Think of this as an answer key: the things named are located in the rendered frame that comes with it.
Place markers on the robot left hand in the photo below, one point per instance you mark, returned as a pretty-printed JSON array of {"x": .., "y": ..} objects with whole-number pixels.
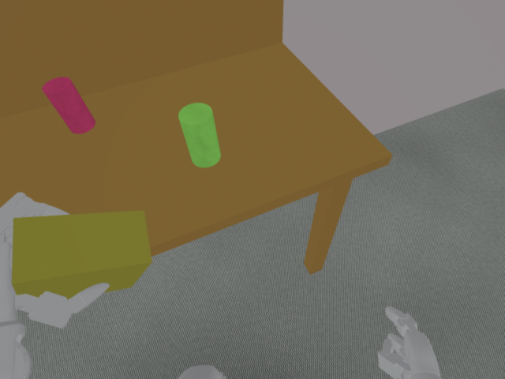
[{"x": 49, "y": 308}]

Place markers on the robot right hand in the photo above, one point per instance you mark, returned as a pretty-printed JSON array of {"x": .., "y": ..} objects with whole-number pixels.
[{"x": 414, "y": 353}]

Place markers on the table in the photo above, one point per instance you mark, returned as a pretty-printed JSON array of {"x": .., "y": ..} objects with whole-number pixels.
[{"x": 136, "y": 63}]

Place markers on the robot left forearm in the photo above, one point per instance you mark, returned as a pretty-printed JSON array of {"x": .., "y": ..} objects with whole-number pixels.
[{"x": 15, "y": 360}]

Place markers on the sponge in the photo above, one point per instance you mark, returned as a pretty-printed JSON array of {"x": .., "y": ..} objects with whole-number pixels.
[{"x": 68, "y": 253}]

